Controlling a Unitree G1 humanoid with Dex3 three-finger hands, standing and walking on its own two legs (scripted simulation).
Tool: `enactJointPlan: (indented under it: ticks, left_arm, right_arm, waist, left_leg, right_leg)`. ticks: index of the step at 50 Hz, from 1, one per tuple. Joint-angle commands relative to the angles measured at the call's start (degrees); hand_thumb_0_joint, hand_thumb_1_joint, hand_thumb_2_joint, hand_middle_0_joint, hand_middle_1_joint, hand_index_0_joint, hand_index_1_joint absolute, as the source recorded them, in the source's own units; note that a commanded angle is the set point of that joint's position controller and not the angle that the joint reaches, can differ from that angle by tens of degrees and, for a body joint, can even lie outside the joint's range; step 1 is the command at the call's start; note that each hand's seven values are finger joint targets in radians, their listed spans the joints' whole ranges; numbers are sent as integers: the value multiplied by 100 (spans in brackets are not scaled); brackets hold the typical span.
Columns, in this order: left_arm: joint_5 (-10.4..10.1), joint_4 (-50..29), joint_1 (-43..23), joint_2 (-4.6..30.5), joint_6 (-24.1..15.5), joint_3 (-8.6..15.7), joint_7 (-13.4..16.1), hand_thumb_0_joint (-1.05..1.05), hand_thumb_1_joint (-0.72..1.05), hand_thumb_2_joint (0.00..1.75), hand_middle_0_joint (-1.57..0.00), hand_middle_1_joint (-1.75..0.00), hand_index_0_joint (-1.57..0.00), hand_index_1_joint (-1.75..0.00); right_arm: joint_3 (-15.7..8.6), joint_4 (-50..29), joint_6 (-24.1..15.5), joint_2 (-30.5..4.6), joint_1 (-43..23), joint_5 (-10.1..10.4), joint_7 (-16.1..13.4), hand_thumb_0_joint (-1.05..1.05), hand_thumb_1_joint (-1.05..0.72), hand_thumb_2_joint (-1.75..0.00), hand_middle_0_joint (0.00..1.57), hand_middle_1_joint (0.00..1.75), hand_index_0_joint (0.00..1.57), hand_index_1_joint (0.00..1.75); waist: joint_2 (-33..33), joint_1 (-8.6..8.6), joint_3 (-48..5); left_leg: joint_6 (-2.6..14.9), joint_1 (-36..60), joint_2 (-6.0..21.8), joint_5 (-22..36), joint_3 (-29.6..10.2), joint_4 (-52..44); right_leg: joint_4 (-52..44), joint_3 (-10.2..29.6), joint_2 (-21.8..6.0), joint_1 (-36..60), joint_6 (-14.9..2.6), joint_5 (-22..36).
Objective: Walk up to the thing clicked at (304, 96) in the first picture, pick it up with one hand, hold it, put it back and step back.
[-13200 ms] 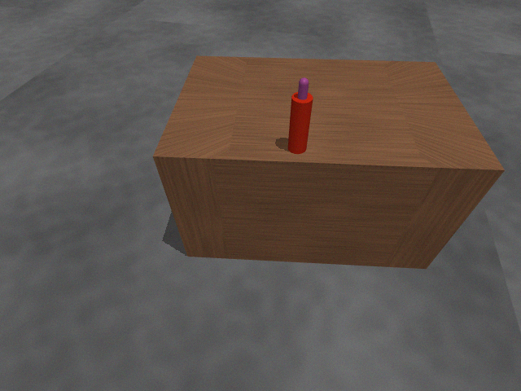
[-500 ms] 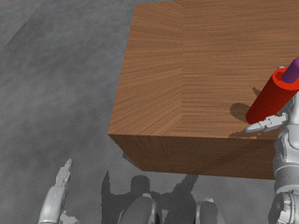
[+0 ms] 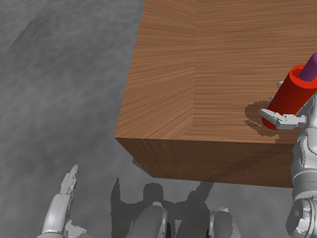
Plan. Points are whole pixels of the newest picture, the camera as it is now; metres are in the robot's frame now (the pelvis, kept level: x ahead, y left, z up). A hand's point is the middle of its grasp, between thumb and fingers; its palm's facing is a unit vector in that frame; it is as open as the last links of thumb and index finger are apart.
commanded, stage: settle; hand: right
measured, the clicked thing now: (292, 95) +0.46 -0.22 +0.05
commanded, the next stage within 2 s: lift in 0.86 s
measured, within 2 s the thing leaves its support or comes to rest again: leaves its support in 0.28 s
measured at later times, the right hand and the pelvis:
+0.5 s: hand (294, 93) +0.47 -0.23 +0.04, palm faces +0.25 +0.97 -0.03, open 8.7 cm; pelvis +0.01 -0.01 +0.02, yaw +0 degrees
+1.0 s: hand (292, 88) +0.46 -0.21 +0.07, palm faces +0.22 +0.97 -0.01, open 8.8 cm; pelvis +0.02 +0.00 +0.04, yaw +0 degrees
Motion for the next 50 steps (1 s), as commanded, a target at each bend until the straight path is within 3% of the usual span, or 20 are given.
enactJointPlan:
  ticks: [1,5,8,11,14,15,16,18,22,23,25,27,30,32,36,38,43,45,48,50]
  left_arm:
    - [8,-917,410,1080,-263,785,76,0,-55,5,-6,-6,-6,-6]
    - [-20,-1132,191,1253,-262,930,147,0,-56,6,-6,-6,-6,-6]
    - [-42,-907,146,906,-246,549,137,0,-56,6,-6,-5,-5,-6]
    - [-35,-977,-8,985,-273,558,188,0,-54,5,-5,-6,-6,-5]
    - [-25,-367,310,650,-243,216,154,0,-53,5,-5,-6,-6,-6]
    - [-43,-473,270,797,-261,376,173,0,-54,5,-5,-6,-6,-6]
    - [-19,-426,330,946,-241,542,198,0,-53,5,-6,-6,-6,-5]
    - [-11,-171,327,850,-203,465,161,0,-53,5,-5,-6,-6,-6]
    - [-56,-276,-34,1163,-213,795,237,0,-54,6,-5,-6,-6,-6]
    - [-57,-403,-137,1137,-223,732,217,0,-55,6,-5,-6,-5,-6]
    - [-109,-577,-234,1009,-235,536,216,0,-54,6,-5,-5,-5,-5]
    - [-127,-547,-149,880,-230,387,216,0,-55,6,-5,-5,-5,-5]
    - [-117,296,342,699,-181,317,174,0,-54,5,-5,-6,-5,-5]
    - [-110,-251,-141,830,-258,400,196,0,-54,5,-5,-6,-5,-5]
    - [-115,296,305,830,-192,467,175,0,-54,5,-5,-6,-5,-5]
    - [-116,-290,-196,1157,-269,756,223,0,-54,5,-5,-6,-5,-5]
    - [-147,-50,-175,749,-279,336,226,0,-55,6,-5,-5,-5,-5]
    - [-155,-294,-475,1012,-314,524,299,0,-55,6,-5,-5,-4,-5]
    - [-148,511,145,554,-274,143,231,0,-54,5,-5,-5,-4,-5]
    - [-163,-133,-359,786,-341,296,279,0,-53,4,-5,-6,-6,-5]
  right_arm:
    - [-154,-851,-201,-1210,-1936,103,-98,0,-28,-110,123,126,125,126]
    - [-153,-1286,-206,-1265,-2361,150,-235,0,-33,-118,128,131,130,131]
    - [-47,-1415,-234,-1277,-2531,80,-272,0,-36,-123,130,136,132,136]
    - [-69,-1746,-273,-1613,-2773,-12,-295,0,-28,-121,129,134,131,135]
    - [143,-1387,-180,-1102,-2422,77,-290,0,-25,-124,130,138,133,138]
    - [-141,-1949,-232,-1633,-2733,113,-342,0,-25,-124,132,139,135,139]
    - [-201,-2121,-223,-1829,-2952,80,-392,0,-23,-123,131,138,134,138]
    - [45,-1466,-79,-1274,-2394,106,-379,0,-24,-122,129,136,133,136]
    - [68,-1909,-55,-1394,-2802,113,-450,0,-26,-124,130,137,133,137]
    - [259,-1286,38,-957,-2308,115,-404,0,-28,-127,131,139,135,140]
    - [365,-1484,34,-877,-2467,138,-368,0,-27,-127,132,140,136,140]
    - [242,-1541,61,-1098,-2584,144,-341,0,-28,-126,134,140,138,140]
    - [273,-927,165,-859,-2280,188,-229,0,-27,-125,134,140,137,140]
    - [58,-1652,93,-1334,-2689,173,-210,0,-27,-128,134,142,138,142]
    - [104,-1427,115,-1186,-2377,196,-214,0,-35,-132,133,143,137,144]
    - [-18,-2168,43,-1512,-2774,203,-261,0,-37,-136,134,147,138,147]
    - [311,-1763,110,-896,-2554,258,-316,0,-37,-140,133,149,137,149]
    - [76,-2293,36,-1491,-2994,227,-363,0,-36,-137,134,148,137,148]
    - [412,-1381,153,-785,-2338,232,-285,0,-35,-140,133,150,137,150]
    - [84,-2066,84,-1445,-2797,229,-294,0,-29,-135,130,146,134,146]
  waist:
    - [-1226,-16,-2789]
    - [-1038,11,-3080]
    - [-912,-133,-2758]
    - [-1209,-170,-3091]
    - [-1287,-147,-2665]
    - [-1539,-312,-3034]
    - [-1598,-249,-3233]
    - [-1444,-182,-2755]
    - [-1399,-93,-3008]
    - [-1043,-57,-2783]
    - [-881,-80,-3020]
    - [-884,-193,-3052]
    - [-839,-122,-2150]
    - [-1160,-219,-2930]
    - [-1173,-291,-2409]
    - [-1254,-290,-3180]
    - [-891,-275,-2720]
    - [-1016,-335,-3078]
    - [-918,-349,-2088]
    - [-1107,-440,-2895]
  left_leg:
    - [179,752,-223,1334,-18,-717]
    - [165,1093,-234,1275,-5,-834]
    - [131,1337,-216,1396,-90,-932]
    - [134,1519,-200,1467,-155,-1012]
    - [157,1337,-222,1662,-106,-1015]
    - [160,1502,-198,1760,-142,-1013]
    - [161,1512,-202,1865,-137,-1007]
    - [162,1355,-219,1954,-74,-1022]
    - [170,1362,-232,1840,-21,-1160]
    - [145,1500,-236,1967,15,-1208]
    - [124,1737,-232,2151,10,-1255]
    - [113,1911,-223,2235,-20,-1331]
    - [107,1589,-197,2192,-69,-1360]
    - [115,1827,-163,2318,-126,-1357]
    - [140,1670,-174,2014,-115,-1413]
    - [135,1964,-171,2139,-103,-1441]
    - [99,2087,-177,2237,-127,-1565]
    - [101,2269,-164,2242,-154,-1612]
    - [100,2050,-147,2073,-205,-1688]
    - [94,2395,-125,2251,-227,-1701]
  right_leg:
    - [-938,219,87,2427,60,1536]
    - [-1051,240,77,2508,43,1286]
    - [-1049,164,120,2138,-1,1255]
    - [-1121,106,117,2544,27,1364]
    - [-1214,96,151,2607,43,1642]
    - [-1224,75,150,2843,58,1796]
    - [-1207,75,135,3114,59,1988]
    - [-1251,90,126,3080,72,2220]
    - [-1399,188,40,3554,82,2410]
    - [-1409,183,63,3369,57,2376]
    - [-1441,215,54,3433,44,2589]
    - [-1486,155,81,3449,40,2590]
    - [-1540,125,118,3007,17,2435]
    - [-1519,88,100,3521,31,2657]
    - [-1680,67,126,3356,64,2355]
    - [-1694,90,104,3827,71,2522]
    - [-1725,70,148,3501,18,2403]
    - [-1769,54,130,3746,30,2355]
    - [-1848,-15,186,3188,5,2021]
    - [-1849,-13,174,3612,22,2257]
